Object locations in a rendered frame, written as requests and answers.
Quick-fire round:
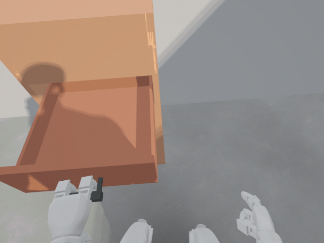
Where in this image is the handle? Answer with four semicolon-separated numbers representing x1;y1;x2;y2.
62;177;103;202

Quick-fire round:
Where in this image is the right robot hand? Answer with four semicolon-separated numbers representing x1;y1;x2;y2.
236;191;275;239

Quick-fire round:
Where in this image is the drawer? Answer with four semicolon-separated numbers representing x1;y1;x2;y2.
0;75;158;193

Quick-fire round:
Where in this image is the robot thigh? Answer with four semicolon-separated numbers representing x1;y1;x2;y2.
189;227;219;243
120;222;153;243

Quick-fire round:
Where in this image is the cabinet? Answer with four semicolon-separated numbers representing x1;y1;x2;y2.
0;0;166;165

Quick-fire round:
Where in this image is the left robot hand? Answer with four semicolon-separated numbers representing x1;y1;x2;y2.
48;176;97;243

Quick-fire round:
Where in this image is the robot right thigh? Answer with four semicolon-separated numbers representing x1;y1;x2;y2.
189;227;219;243

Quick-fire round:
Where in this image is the robot right forearm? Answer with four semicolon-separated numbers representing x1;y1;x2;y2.
256;229;282;243

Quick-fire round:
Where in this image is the robot left thigh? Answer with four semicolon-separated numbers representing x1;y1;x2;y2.
120;222;153;243

